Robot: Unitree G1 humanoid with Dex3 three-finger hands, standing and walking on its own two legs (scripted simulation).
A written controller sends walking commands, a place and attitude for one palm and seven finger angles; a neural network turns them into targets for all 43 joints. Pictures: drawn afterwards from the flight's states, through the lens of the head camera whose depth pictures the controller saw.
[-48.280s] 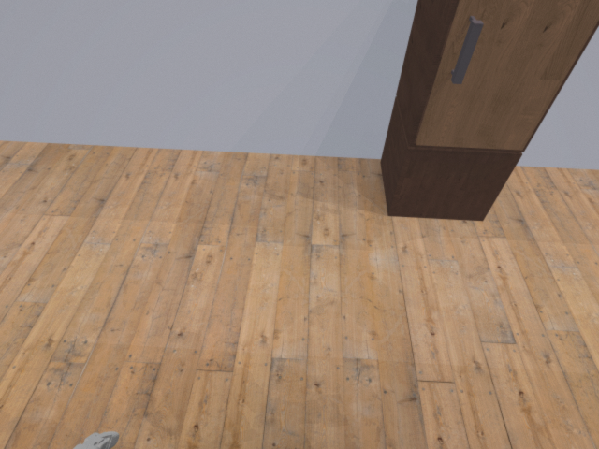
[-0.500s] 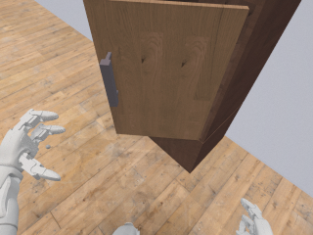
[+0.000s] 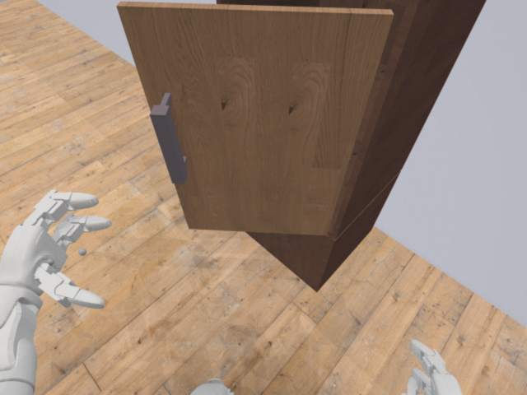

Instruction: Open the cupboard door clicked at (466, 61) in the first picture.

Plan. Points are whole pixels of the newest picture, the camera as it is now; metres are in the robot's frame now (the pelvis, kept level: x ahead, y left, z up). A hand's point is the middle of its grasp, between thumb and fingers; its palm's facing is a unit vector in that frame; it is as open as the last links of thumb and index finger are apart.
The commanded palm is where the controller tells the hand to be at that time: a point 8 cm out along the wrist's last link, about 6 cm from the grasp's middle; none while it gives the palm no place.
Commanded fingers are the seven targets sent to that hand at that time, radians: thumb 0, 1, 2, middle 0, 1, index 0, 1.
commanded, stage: move the hooked fingers beside the handle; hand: left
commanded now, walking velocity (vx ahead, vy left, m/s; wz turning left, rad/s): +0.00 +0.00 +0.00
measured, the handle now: (173, 140) +0.55 +0.21 +0.06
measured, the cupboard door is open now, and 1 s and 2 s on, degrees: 41 41 41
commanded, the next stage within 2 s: none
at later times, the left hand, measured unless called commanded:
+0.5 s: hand (104, 212) +0.36 +0.27 +0.08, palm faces -0.01 -1.00 -0.01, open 14.0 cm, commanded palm +0.33 +0.32 +0.08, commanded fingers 0.00 -0.50 0.30 -0.30 -1.20 -0.30 -1.20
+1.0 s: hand (117, 181) +0.42 +0.27 +0.07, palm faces +0.00 -1.00 -0.01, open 14.0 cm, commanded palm +0.41 +0.32 +0.07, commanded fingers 0.00 -0.50 0.30 -0.30 -1.20 -0.30 -1.20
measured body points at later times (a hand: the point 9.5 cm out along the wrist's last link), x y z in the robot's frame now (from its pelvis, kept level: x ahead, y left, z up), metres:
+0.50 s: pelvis +0.00 +0.01 -0.01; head +0.06 +0.01 +0.44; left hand +0.35 +0.32 +0.08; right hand +0.12 -0.26 -0.10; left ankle +0.05 +0.13 -0.70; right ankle -0.01 -0.12 -0.70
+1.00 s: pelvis +0.00 +0.02 -0.01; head +0.09 +0.03 +0.43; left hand +0.42 +0.33 +0.07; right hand +0.07 -0.26 -0.12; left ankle +0.05 +0.13 -0.70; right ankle -0.01 -0.12 -0.70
